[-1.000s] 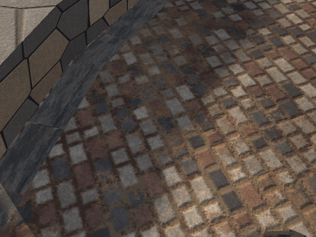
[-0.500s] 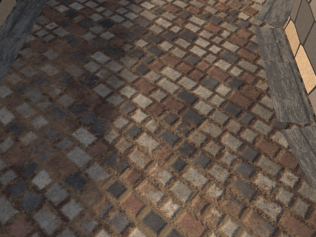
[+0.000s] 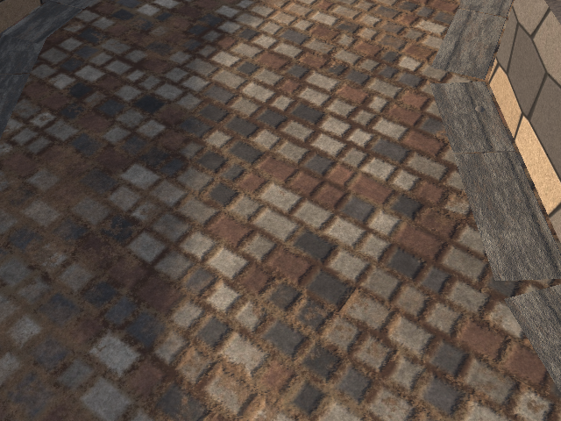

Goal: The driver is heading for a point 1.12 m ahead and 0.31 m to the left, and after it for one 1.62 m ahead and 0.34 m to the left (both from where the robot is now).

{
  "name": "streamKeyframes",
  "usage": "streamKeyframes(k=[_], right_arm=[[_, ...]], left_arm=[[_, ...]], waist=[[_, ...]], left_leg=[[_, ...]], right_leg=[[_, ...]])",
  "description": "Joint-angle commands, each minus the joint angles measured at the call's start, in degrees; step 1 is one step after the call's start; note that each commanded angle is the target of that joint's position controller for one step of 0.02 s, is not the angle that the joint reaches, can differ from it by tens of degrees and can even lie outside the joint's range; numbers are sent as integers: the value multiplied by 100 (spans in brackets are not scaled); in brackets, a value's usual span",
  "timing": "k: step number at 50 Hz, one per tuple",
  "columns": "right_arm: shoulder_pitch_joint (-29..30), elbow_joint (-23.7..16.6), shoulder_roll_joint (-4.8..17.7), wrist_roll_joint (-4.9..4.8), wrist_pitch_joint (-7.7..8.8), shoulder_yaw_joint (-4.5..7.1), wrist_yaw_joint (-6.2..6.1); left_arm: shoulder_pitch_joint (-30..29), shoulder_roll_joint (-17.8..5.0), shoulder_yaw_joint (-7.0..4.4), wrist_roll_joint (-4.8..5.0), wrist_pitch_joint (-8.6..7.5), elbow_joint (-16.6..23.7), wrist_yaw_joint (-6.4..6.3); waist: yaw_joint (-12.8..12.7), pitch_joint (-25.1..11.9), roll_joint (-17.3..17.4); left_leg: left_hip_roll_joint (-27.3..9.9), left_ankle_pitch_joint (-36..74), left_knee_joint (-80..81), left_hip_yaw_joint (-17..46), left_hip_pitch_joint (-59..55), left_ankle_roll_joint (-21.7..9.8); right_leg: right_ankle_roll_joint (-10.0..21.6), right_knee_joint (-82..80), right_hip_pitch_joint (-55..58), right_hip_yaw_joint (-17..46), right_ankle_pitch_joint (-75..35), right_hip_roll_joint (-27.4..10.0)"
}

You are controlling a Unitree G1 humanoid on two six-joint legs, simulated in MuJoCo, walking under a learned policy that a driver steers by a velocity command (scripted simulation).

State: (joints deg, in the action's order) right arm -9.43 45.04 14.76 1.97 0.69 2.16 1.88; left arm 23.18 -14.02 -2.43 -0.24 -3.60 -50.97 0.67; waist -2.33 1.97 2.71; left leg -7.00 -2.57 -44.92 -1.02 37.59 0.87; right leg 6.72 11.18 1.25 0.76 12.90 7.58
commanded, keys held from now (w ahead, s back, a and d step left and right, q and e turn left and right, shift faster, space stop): w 0.58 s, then w+q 0.42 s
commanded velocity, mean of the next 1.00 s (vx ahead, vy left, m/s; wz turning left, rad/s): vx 0.50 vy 0.00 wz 0.10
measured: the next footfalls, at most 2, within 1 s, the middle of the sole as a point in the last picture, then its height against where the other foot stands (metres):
left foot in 0.18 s outside the picture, level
right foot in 0.70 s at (347, 388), level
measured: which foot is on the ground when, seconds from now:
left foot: up 0.00-0.16, down 0.18-0.70, up 0.72-1.00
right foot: down 0.00-0.20, up 0.22-0.68, down 0.70-1.00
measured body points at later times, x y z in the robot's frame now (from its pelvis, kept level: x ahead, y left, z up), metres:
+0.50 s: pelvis +0.28 +0.05 +0.00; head +0.30 +0.06 +0.45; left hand +0.41 +0.30 -0.13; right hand +0.26 -0.21 -0.13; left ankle +0.24 +0.12 -0.74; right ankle +0.40 -0.11 -0.68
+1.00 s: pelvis +0.55 +0.00 +0.00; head +0.57 -0.01 +0.45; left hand +0.52 +0.26 -0.13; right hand +0.68 -0.25 -0.14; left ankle +0.60 +0.16 -0.67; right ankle +0.52 -0.08 -0.74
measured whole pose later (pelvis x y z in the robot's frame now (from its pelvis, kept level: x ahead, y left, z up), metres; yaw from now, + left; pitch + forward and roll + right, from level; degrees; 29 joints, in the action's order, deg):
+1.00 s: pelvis +0.55 +0.00 +0.00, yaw +10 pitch +0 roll -1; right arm -11.9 51.8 15.0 1.6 0.1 4.0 2.4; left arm 20.5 -12.7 -2.6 -1.0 -5.8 -54.4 -0.6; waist -0.6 2.0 2.5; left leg -5.2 -7.5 -58.3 -0.1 36.1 -2.8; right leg 3.5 15.0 -3.0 -12.2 12.2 1.3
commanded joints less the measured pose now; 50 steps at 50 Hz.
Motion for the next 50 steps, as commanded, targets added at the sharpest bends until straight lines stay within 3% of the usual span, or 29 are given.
streamKeyframes(k=[1, 3, 5, 7, 8, 9, 10, 11, 12, 13, 14, 15, 18, 22, 25, 28, 31, 33, 34, 35, 36, 37, 38, 39, 40, 41, 42, 45, 50], right_arm=[[850, -574, 311, -22, 110, 35, 15], [1070, -669, 326, -30, 139, 27, 25], [991, -678, 373, -34, 176, 39, 20], [259, -446, 507, -45, 216, 108, -64], [-576, -169, 612, -31, 260, 172, -132], [-1554, 74, 879, 76, 314, 262, -213], [-2131, 132, 1613, 197, 315, 458, -249], [-1813, 167, 1337, -23, 256, 395, -163], [-1158, 99, 1053, -133, 237, 325, -138], [-756, 48, 678, -129, 257, 230, -110], [-601, 87, 509, -110, 287, 172, -114], [-562, 176, 392, -123, 319, 126, -130], [-848, 402, 498, -148, 455, 148, -113], [-1184, 638, 533, -171, 474, 156, -103], [-1414, 783, 549, -180, 476, 153, -104], [-1694, 934, 591, -152, 469, 155, -135], [-1808, 1057, 629, -111, 428, 157, -196], [-1625, 1053, 742, -81, 400, 186, -235], [-1514, 1045, 780, -88, 386, 192, -235], [-1468, 1013, 694, -123, 388, 160, -221], [-1590, 752, 282, -264, 412, 45, -185], [-2156, 774, 48, -336, 369, 28, -211], [-1701, 861, 627, -187, 285, 185, -254], [-1407, 796, 520, -180, 294, 191, -206], [-1281, 794, 376, -175, 271, 177, -172], [-1251, 806, 337, -94, 201, 193, -132], [-1324, 821, 242, -47, 121, 186, -82], [-1002, 680, 106, -37, -13, 189, 9], [-3, 289, 43, -37, -35, 144, 109]], left_arm=[[335, -785, -147, -30, -89, 101, -57], [460, -813, -135, -67, -81, -8, -97], [397, -894, -139, -93, -75, -78, -146], [193, -1016, -153, -126, -86, -98, -172], [118, -1043, -152, -128, -73, -121, -160], [102, -951, -106, -86, -95, -50, -151], [706, -407, 11, 141, -113, 113, -94], [594, -760, -81, -33, -106, 24, -107], [183, -794, -111, -92, -86, 110, -95], [-95, -717, -71, -104, -102, 161, -53], [-197, -611, -61, -107, -67, 172, -23], [-139, -569, -46, -176, 7, 160, 5], [-162, -407, -4, -207, 140, 122, 93], [-1173, -380, 29, -186, 160, 437, 121], [-1811, -243, 99, -148, 128, 616, 139], [-2273, -248, 121, -127, 110, 738, 124], [-2475, -354, 83, -140, 67, 857, 95], [-2068, -459, 28, -147, -2, 767, 54], [-1430, -546, -28, -164, -57, 561, 11], [-472, -764, -122, -243, -140, 259, -58], [384, -1330, -267, -400, -182, 190, -154], [385, -1636, -365, -317, -90, 153, -118], [-114, -1107, -255, -190, -39, 248, -94], [-622, -741, -157, -145, -57, 319, -82], [-870, -527, -107, -149, -89, 334, -75], [-905, -422, -77, -123, -124, 288, -100], [-892, -375, -64, -104, -162, 234, -120], [-645, -448, -102, -41, -304, 96, -130], [-317, -404, -105, -79, -311, -94, -144]], waist=[[-159, 293, -561], [-188, 367, -575], [-55, 372, -605], [310, -6, -700], [693, -469, -571], [1092, -1093, -339], [927, -1921, 927], [803, -1866, 692], [525, -858, 238], [432, -374, -100], [290, -91, -52], [146, 27, 102], [50, -6, 115], [216, 277, 50], [383, 299, 71], [538, 300, 90], [517, 343, 100], [266, 175, 131], [-25, -141, 62], [-402, -726, -189], [-589, -1603, -974], [-322, -2081, -1864], [-212, -1304, -808], [-43, -589, -639], [74, -291, -620], [171, -102, -732], [277, -67, -822], [359, 3, -711], [251, 289, -660]], left_leg=[[190, 303, 558, -170, 191, -99], [305, 156, 879, -207, 108, -229], [454, -200, 1155, -241, -238, -412], [824, -684, 1372, -374, -1370, -626], [980, -594, 1712, -446, -2385, -767], [343, -689, 1804, 194, -3899, -1011], [-1409, -1314, 2086, 2925, -5558, -1769], [-1659, -1118, 2825, 4245, -5320, -1909], [-1453, -1455, 2874, 3273, -4434, -1787], [-1206, -1279, 3107, 2590, -3706, -1653], [-902, -1047, 3304, 2040, -3235, -1449], [-670, -706, 3451, 1633, -2859, -1298], [-495, 79, 3696, 1097, -2682, -1350], [-303, 281, 3981, 675, -2940, -1338], [-171, 698, 3916, 389, -3104, -1213], [-288, 1085, 3766, 341, -3512, -1181], [-530, 1684, 3402, 549, -3994, -1161], [-563, 2569, 2827, 631, -4109, -1068], [-427, 3030, 2118, 567, -4006, -987], [-124, 2583, 988, 370, -3430, -876], [389, 538, -847, 70, -1984, -684], [1128, -2908, -2204, 24, -593, -612], [708, -2502, -2526, 475, -276, -693], [498, -1964, -2377, 493, -285, -686], [327, -1641, -2178, 449, -448, -655], [240, -1499, -2058, 412, -584, -599], [193, -1392, -2016, 375, -722, -530], [136, -976, -1972, 271, -413, -424], [98, -36, -937, 49, 161, -312]], right_leg=[[483, -209, 106, 716, -2653, -1659], [480, -108, 369, 732, -2908, -1779], [420, 119, 533, 697, -3563, -1894], [255, 941, 510, 550, -5168, -1838], [157, 1936, 361, 373, -5415, -1648], [72, 3311, -558, 235, -4189, -1436], [-236, 5672, -2493, -220, -1051, -448], [-154, 6401, -3254, 386, 1550, -120], [-120, 6486, -3558, 531, 1129, -538], [-123, 6160, -3507, 453, 754, -782], [-138, 5798, -3352, 366, 591, -975], [-210, 5528, -3101, 308, 489, -1093], [-382, 5235, -3041, 95, 177, -1192], [-605, 4187, -3761, -138, -636, -1411], [-652, 3146, -3595, -326, -1193, -1316], [-585, 2528, -3458, -442, -1355, -1178], [-431, 2200, -3383, -360, -956, -1084], [-299, 1919, -2765, -355, -449, -890], [-204, 1611, -1943, -421, -388, -725], [-38, 1392, -559, -232, -563, -916], [328, 1219, 1115, 1521, 126, -2467], [809, 582, 1774, 3474, 272, -3484], [603, 467, 1040, 3007, 787, -3139], [447, 241, 225, 2176, 609, -2896], [279, 21, -284, 1563, 212, -2647], [149, -95, -618, 1079, -181, -2455], [75, -173, -819, 730, -432, -2342], [96, -324, -817, 107, -1143, -2282], [114, -404, -646, -712, -1686, -2119]])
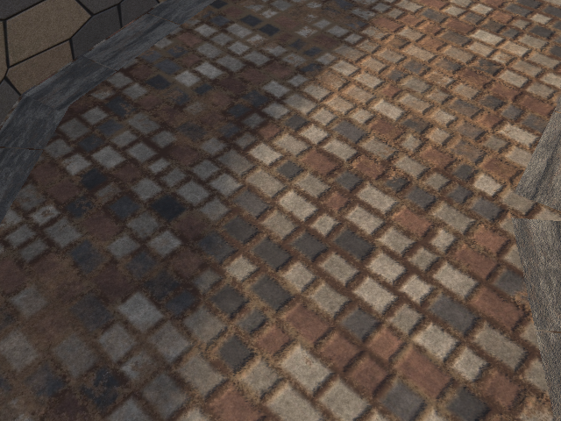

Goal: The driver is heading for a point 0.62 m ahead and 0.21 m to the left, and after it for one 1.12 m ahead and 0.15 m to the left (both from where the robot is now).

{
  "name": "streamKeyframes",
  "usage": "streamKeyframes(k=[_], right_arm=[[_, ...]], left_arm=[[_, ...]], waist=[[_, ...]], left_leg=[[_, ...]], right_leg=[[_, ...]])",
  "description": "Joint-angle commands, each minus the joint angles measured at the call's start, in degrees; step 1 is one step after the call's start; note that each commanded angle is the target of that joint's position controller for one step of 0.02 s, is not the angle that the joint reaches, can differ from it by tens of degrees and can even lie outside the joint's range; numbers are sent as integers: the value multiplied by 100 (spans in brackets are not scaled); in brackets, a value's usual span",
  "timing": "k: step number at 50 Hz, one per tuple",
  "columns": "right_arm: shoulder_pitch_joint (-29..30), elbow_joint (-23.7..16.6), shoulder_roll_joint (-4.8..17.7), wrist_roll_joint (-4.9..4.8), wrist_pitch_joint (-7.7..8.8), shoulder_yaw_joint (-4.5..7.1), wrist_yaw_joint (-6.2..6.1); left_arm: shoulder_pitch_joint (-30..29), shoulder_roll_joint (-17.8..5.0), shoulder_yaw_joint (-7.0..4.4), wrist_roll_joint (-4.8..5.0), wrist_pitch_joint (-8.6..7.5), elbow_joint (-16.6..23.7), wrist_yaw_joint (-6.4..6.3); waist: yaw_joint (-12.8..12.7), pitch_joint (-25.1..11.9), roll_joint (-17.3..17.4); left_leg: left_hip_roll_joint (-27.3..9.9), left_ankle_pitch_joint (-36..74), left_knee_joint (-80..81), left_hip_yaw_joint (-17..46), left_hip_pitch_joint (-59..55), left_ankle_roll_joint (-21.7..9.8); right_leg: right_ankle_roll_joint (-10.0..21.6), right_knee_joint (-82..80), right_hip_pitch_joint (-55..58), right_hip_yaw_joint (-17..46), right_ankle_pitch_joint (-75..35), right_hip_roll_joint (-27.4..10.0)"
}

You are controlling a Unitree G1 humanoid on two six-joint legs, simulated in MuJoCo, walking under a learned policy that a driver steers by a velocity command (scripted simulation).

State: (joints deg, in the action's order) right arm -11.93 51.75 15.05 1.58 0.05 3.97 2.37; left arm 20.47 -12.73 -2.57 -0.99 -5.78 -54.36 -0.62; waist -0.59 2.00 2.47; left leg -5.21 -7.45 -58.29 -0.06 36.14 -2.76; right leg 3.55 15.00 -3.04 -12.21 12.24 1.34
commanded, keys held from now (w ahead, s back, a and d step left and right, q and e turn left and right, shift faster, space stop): w+q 0.74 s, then w+e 0.26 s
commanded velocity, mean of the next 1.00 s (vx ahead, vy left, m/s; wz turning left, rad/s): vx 0.50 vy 0.00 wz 0.45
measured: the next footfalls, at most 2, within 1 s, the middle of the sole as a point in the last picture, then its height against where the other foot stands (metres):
left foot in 0.24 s outside the picture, level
right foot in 0.78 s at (279, 364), level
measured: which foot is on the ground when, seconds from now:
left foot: up 0.00-0.22, down 0.24-0.78, up 0.80-1.00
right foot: down 0.00-0.26, up 0.28-0.76, down 0.78-1.00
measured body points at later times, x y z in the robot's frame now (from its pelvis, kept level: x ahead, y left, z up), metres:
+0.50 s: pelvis +0.26 +0.07 +0.00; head +0.29 +0.09 +0.44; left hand +0.33 +0.36 -0.12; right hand +0.37 -0.19 -0.13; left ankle +0.24 +0.10 -0.75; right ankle +0.38 -0.09 -0.67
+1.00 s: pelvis +0.54 +0.12 +0.00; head +0.57 +0.12 +0.45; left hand +0.46 +0.38 -0.13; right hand +0.76 -0.07 -0.13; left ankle +0.46 +0.22 -0.67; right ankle +0.60 +0.05 -0.75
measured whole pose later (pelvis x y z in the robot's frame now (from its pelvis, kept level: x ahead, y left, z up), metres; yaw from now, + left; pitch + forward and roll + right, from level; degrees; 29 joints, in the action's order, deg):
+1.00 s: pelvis +0.54 +0.12 +0.00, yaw +26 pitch +1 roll +0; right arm -12.6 46.2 16.3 2.9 2.8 2.6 1.4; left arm 18.5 -14.8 -2.7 -0.6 -3.8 -50.2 0.8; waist -1.0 2.1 2.2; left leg 0.2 -18.9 -60.0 2.2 26.3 -1.8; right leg 3.8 21.6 -12.7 0.9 9.4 4.2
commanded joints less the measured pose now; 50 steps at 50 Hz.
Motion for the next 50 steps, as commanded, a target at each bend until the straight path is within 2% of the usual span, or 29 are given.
streamKeyframes(k=[1, 6, 8, 10, 11, 12, 13, 14, 15, 16, 17, 18, 19, 20, 22, 25, 31, 34, 36, 37, 38, 39, 40, 41, 42, 43, 44, 47, 50], right_arm=[[452, -458, -20, 3, 41, -66, 81], [1217, -808, 0, 50, 58, -132, 153], [1170, -845, 74, 63, 57, -101, 139], [682, -736, 208, 71, 57, -26, 84], [144, -588, 315, 66, 89, 45, 48], [-718, -317, 505, 111, 146, 160, -23], [-1316, -221, 1152, 176, 150, 366, -118], [-1002, -366, 1628, 17, 90, 464, -130], [-1021, -349, 1485, -77, 29, 427, -165], [-745, -311, 1195, -106, 41, 355, -214], [-477, -325, 900, -109, 80, 280, -231], [-286, -341, 736, -148, 131, 226, -258], [-165, -385, 635, -162, 186, 182, -263], [-228, -385, 640, -178, 252, 170, -249], [-438, -341, 798, -185, 329, 201, -224], [-831, -305, 870, -163, 332, 214, -215], [-1461, -251, 890, -127, 302, 210, -257], [-1604, -256, 943, -73, 289, 216, -305], [-1409, -330, 1042, -58, 295, 239, -351], [-1170, -401, 1115, -53, 307, 254, -351], [-1074, -404, 1152, -53, 343, 253, -327], [-1096, -354, 1043, -91, 390, 214, -284], [-1291, -461, 592, -111, 445, 77, -252], [-2221, -444, 249, -263, 434, 38, -218], [-1949, -306, 638, -34, 387, 47, -266], [-1367, -406, 675, 11, 383, 54, -222], [-973, -520, 638, 45, 394, 25, -190], [-763, -664, 506, 161, 310, -36, -104], [-395, -816, 361, 150, 277, -133, -70]], left_arm=[[-25, -548, -92, -5, -91, 224, -19], [380, -745, -145, -13, -26, 28, -80], [378, -831, -168, -31, 44, -5, -113], [314, -1012, -221, -48, 137, -1, -139], [292, -1097, -248, -49, 204, 19, -131], [219, -1120, -252, -32, 249, 83, -104], [288, -776, -166, 35, 232, 339, -62], [94, -576, -160, 45, 163, 774, 38], [-621, -846, -189, -18, 103, 913, 60], [-708, -720, -138, 54, 23, 953, 78], [-558, -700, -141, 45, -1, 841, 60], [-509, -704, -150, -67, 74, 829, 49], [-342, -662, -140, -156, 188, 779, 63], [-326, -631, -140, -190, 284, 798, 85], [-500, -551, -121, -187, 399, 895, 122], [-1246, -583, -111, -165, 440, 1170, 136], [-2348, -595, -38, -111, 381, 1583, 195], [-2690, -637, 3, -67, 307, 1787, 211], [-2415, -758, -14, -45, 256, 1786, 195], [-1981, -854, -49, -32, 228, 1675, 161], [-1289, -982, -110, -43, 190, 1437, 109], [-492, -1092, -168, -90, 119, 1210, 48], [424, -1439, -241, -212, 82, 1141, -38], [465, -1991, -388, -247, 152, 976, -13], [-1, -1438, -305, -70, 214, 1035, 63], [-494, -1024, -215, 3, 218, 1122, 98], [-684, -818, -157, -20, 205, 1094, 127], [-444, -764, -108, 40, 117, 812, 150], [-105, -932, -171, 90, 91, 626, 135]], waist=[[46, 325, -631], [-140, 432, -615], [-47, 341, -675], [197, -11, -815], [406, -336, -802], [805, -805, -543], [954, -1400, 243], [582, -1689, 1117], [751, -1233, 117], [545, -588, -86], [251, -204, -416], [58, -90, -420], [-77, -182, -348], [-113, -244, -299], [-113, -220, -239], [138, 3, -73], [564, 67, 88], [647, 97, 165], [431, 71, 242], [191, -41, 273], [-80, -383, 192], [-460, -829, -81], [-719, -1631, -627], [-181, -1972, -2210], [-65, -1227, -1146], [-15, -509, -578], [19, -257, -334], [183, -276, -814], [173, -240, -759]], left_leg=[[-47, 632, 785, -140, 220, 47], [135, 561, 1943, -647, -59, -234], [353, 99, 2143, -811, -333, -438], [748, -564, 2209, -998, -995, -693], [959, -766, 2385, -1004, -1588, -843], [1056, -585, 2892, -811, -2791, -1042], [-234, -1345, 3158, 1029, -4389, -1517], [-1472, -932, 4079, 4192, -5307, -2292], [-1364, -561, 4293, 3689, -5059, -2136], [-1253, -107, 4321, 2923, -4352, -1952], [-932, 569, 4391, 2374, -3651, -1658], [-636, 1063, 4431, 1973, -3211, -1497], [-446, 1347, 4474, 1691, -2978, -1426], [-352, 1618, 4486, 1603, -2876, -1429], [-192, 1700, 4568, 1456, -2732, -1406], [-100, 1389, 4709, 1564, -2822, -1270], [-85, 1750, 4426, 1813, -3591, -1098], [-174, 2238, 4132, 1999, -3843, -1044], [-224, 2489, 3902, 2139, -3734, -866], [-164, 2935, 3623, 2105, -3476, -725], [-62, 3568, 3046, 1946, -3430, -620], [247, 3472, 1985, 1591, -3178, -495], [558, 1792, 386, 1228, -2486, -377], [1606, -2201, -1097, 729, -853, -138], [1161, -2030, -1538, 993, -270, -232], [916, -1499, -1428, 884, -213, -212], [700, -1214, -1132, 721, -265, -179], [422, -1104, -493, 393, -610, 42], [319, -1077, 170, 173, -507, 272]], right_leg=[[414, -762, -202, 430, -1746, -1458], [370, -506, 481, -9, -2590, -1684], [312, -35, 821, -194, -3821, -1741], [270, 983, 1029, -333, -5391, -1763], [259, 1891, 964, -350, -5525, -1756], [110, 3251, 371, -436, -4731, -1654], [-144, 5174, -1335, -451, -2246, -1297], [-454, 6889, -3389, 403, 1961, 41], [-390, 6890, -4005, 1321, 1495, -308], [-341, 6476, -4024, 1347, 937, -571], [-329, 5855, -3664, 1352, 678, -770], [-388, 5500, -3318, 1384, 624, -856], [-454, 5287, -2986, 1400, 568, -890], [-519, 5142, -2872, 1364, 569, -866], [-629, 4758, -2959, 1266, 347, -837], [-729, 4016, -3453, 1221, -279, -818], [-682, 2703, -3793, 1267, -1037, -526], [-562, 2173, -3582, 1261, -965, -331], [-425, 1743, -2901, 1338, -754, -227], [-324, 1544, -2160, 1309, -520, -97], [-194, 1429, -1327, 1139, -418, 69], [-9, 1121, -255, 1184, -625, -101], [305, 1015, 962, 2593, 515, -1371], [1140, 173, 1869, 5543, 618, -2525], [1140, -10, 1256, 5790, 1322, -2324], [1079, -16, 514, 4795, 1130, -2059], [984, -67, 82, 4104, 388, -1744], [908, -134, -330, 3210, -1432, -1193], [1079, -298, -508, 2952, -1692, -1099]])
